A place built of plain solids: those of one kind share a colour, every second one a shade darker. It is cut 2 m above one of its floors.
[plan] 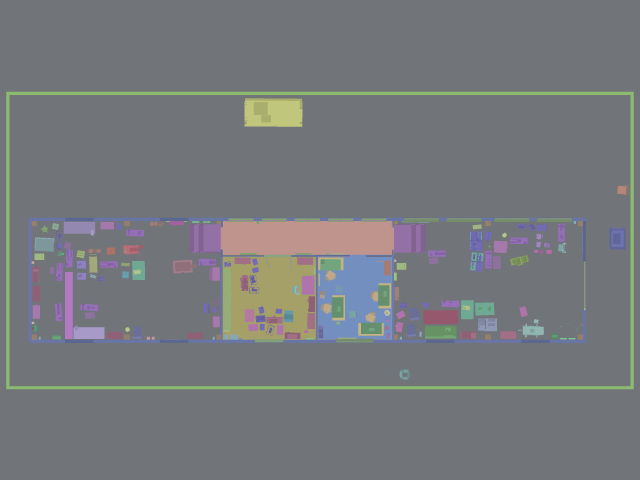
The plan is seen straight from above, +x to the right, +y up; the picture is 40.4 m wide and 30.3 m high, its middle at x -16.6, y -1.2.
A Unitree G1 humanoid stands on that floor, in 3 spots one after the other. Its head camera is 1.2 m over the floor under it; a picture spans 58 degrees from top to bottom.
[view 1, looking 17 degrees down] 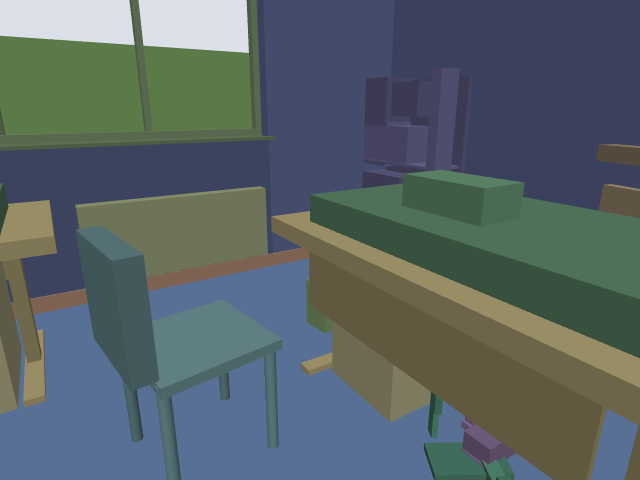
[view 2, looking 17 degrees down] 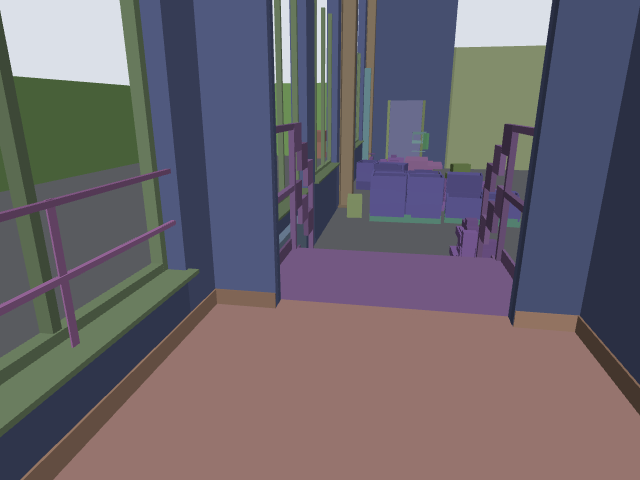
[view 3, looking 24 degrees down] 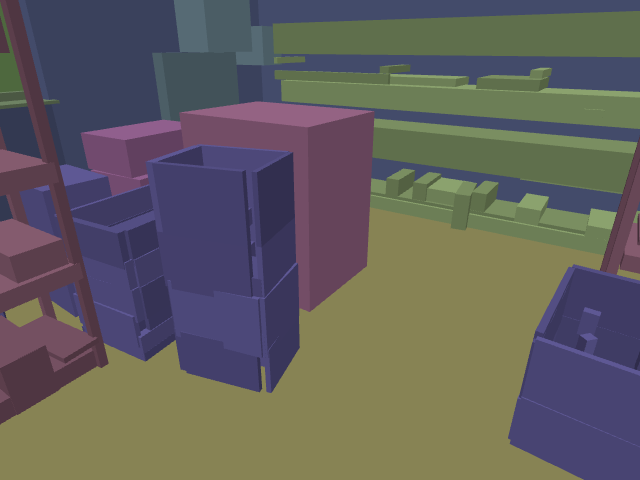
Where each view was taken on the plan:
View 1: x -14.20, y -4.55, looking -122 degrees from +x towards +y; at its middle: desk_tleg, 1.62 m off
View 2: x -14.45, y -1.10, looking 10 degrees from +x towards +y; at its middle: ground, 6.43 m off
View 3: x -19.25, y -4.55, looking -147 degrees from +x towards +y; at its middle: crate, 2.07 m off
